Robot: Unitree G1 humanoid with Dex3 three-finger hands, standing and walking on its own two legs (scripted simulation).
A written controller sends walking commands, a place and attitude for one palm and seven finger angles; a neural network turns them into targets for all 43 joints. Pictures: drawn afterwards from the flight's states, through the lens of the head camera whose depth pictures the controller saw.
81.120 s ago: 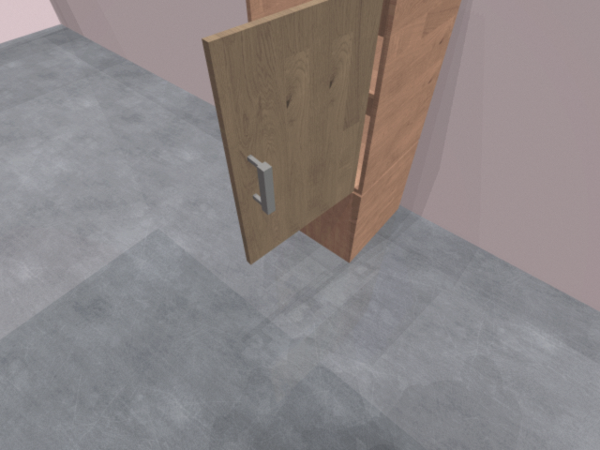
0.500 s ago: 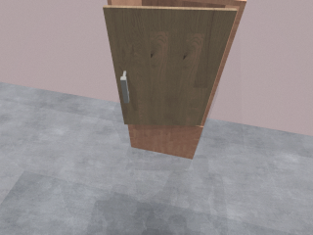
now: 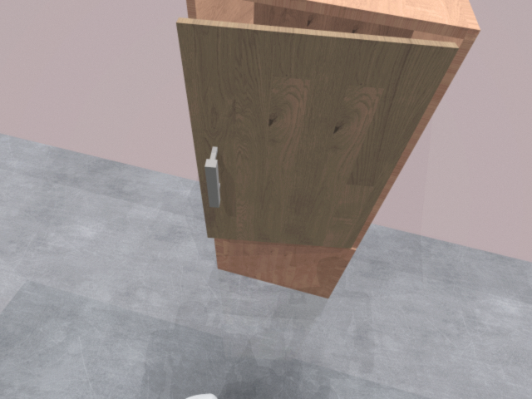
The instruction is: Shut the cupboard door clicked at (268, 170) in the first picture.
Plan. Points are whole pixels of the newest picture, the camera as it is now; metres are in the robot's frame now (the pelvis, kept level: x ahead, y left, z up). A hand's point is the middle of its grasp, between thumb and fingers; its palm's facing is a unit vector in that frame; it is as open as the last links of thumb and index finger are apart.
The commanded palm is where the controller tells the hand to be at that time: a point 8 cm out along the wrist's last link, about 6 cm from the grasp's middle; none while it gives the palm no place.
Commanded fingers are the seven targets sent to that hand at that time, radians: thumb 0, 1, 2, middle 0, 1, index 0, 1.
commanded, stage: come to a stop and stand still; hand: left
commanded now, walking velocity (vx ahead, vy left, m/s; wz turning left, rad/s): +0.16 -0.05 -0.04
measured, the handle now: (214, 177) +0.54 +0.14 -0.04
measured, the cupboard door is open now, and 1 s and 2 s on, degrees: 12 12 12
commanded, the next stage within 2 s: look again from close up in 1.56 s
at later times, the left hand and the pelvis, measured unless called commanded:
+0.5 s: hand (173, 394) +0.15 +0.16 -0.16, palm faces +0.05 -0.98 -0.20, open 7.4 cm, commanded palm none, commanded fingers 0.00 0.90 0.90 -0.20 -0.30 -0.20 -0.30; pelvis +0.06 -0.02 +0.01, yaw +2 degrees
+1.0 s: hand out of the picture +0.03 +0.18 -0.16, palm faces +0.03 -0.97 -0.23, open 7.4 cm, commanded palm none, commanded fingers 0.00 0.90 0.90 -0.20 -0.30 -0.20 -0.30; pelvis +0.02 +0.00 +0.02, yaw +0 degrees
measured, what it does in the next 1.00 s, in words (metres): steps on the spot: right foot, then left foot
